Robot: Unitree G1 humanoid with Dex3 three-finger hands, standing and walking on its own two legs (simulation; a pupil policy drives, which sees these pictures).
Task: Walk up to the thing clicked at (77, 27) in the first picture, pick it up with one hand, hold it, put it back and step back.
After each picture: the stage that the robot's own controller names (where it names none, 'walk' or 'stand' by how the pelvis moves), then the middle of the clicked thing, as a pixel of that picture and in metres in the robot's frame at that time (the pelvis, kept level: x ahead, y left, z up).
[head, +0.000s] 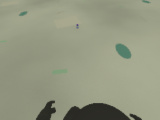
stand; (77, 26) +2.30 +0.50 -0.72
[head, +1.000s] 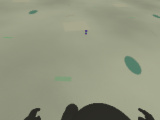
walk; (86, 32) +2.18 +0.19 -0.70
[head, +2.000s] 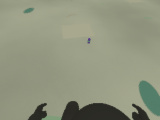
walk; (89, 40) +1.54 +0.05 -0.70
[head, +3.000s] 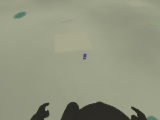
walk; (84, 56) +1.04 +0.08 -0.71
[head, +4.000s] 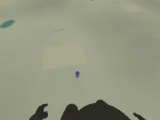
walk; (77, 74) +0.67 +0.15 -0.72
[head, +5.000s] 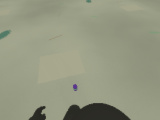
walk; (75, 87) +0.46 +0.19 -0.71
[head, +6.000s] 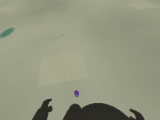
stand; (76, 93) +0.34 +0.18 -0.71
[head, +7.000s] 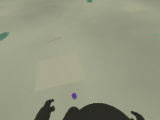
stand; (74, 96) +0.32 +0.20 -0.72
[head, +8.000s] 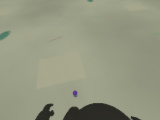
stand; (75, 93) +0.35 +0.19 -0.73
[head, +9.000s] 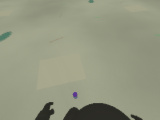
stand; (75, 95) +0.34 +0.19 -0.73
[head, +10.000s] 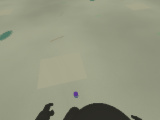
stand; (75, 94) +0.34 +0.19 -0.73
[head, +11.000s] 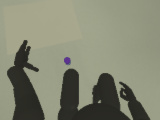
go down; (67, 61) +0.41 +0.21 -0.39
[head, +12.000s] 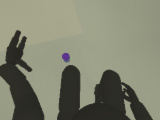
go down; (66, 57) +0.41 +0.23 -0.30
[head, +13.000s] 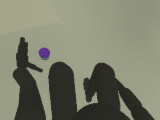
close in; (44, 54) +0.39 +0.26 -0.22
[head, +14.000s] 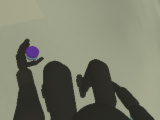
close; (32, 54) +0.39 +0.27 -0.22
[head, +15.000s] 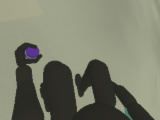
lift; (32, 53) +0.38 +0.27 -0.23
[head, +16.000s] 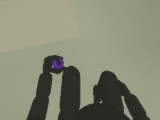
lift; (58, 65) +0.31 +0.25 -0.09
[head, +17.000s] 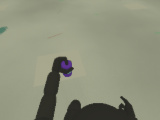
hold; (67, 68) +0.33 +0.18 +0.04
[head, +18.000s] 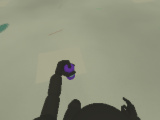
hold; (70, 72) +0.32 +0.17 -0.01
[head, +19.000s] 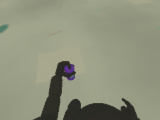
crouch; (70, 72) +0.31 +0.16 -0.01
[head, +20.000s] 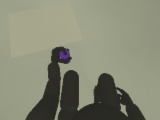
crouch; (65, 57) +0.40 +0.19 -0.10
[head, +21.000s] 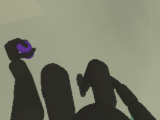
lower; (26, 50) +0.41 +0.29 -0.23
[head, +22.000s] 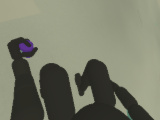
lower; (27, 49) +0.41 +0.28 -0.23
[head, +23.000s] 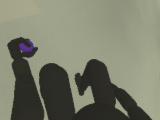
lower; (27, 49) +0.41 +0.28 -0.23
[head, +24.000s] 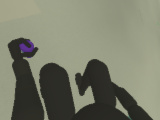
lower; (28, 49) +0.41 +0.28 -0.23
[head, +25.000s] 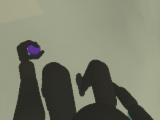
loosen; (34, 51) +0.40 +0.26 -0.23
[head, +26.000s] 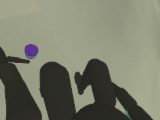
withdraw; (31, 52) +0.39 +0.26 -0.23
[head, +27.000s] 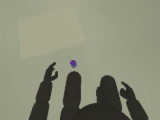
walk; (73, 64) +0.42 +0.19 -0.42
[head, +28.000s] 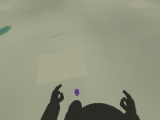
stand; (76, 92) +0.36 +0.15 -0.66
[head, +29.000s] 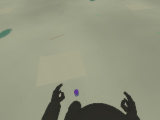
stand; (76, 92) +0.37 +0.17 -0.66
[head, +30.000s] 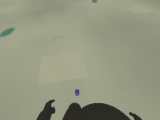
stand; (77, 92) +0.38 +0.16 -0.70
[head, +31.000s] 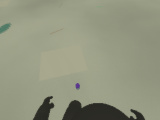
walk; (77, 86) +0.39 +0.17 -0.71
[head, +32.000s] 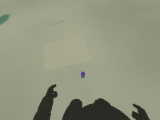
walk; (82, 74) +0.52 +0.10 -0.70
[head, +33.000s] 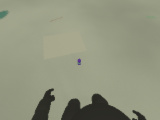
walk; (79, 62) +0.79 +0.15 -0.70
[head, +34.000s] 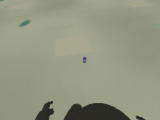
stand; (84, 59) +1.01 +0.16 -0.70
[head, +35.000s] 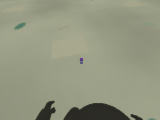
stand; (81, 60) +1.00 +0.20 -0.73
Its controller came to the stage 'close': yes
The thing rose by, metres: 0.71
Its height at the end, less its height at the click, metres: +0.00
